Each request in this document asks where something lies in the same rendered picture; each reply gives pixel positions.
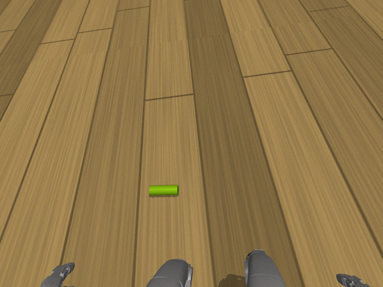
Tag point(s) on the can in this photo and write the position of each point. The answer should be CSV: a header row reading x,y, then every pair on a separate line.
x,y
163,190

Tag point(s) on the right robot hand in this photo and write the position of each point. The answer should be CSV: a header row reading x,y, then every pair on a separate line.
x,y
350,281

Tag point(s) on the left robot hand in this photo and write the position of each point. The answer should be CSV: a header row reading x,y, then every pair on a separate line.
x,y
58,275

